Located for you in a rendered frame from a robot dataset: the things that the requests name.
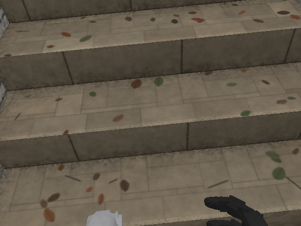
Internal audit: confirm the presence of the robot left thigh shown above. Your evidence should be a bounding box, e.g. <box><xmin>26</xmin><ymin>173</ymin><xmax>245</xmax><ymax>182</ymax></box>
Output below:
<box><xmin>87</xmin><ymin>210</ymin><xmax>123</xmax><ymax>226</ymax></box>

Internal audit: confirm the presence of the right robot hand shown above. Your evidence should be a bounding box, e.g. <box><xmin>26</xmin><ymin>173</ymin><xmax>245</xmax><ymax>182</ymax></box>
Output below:
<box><xmin>204</xmin><ymin>195</ymin><xmax>268</xmax><ymax>226</ymax></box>

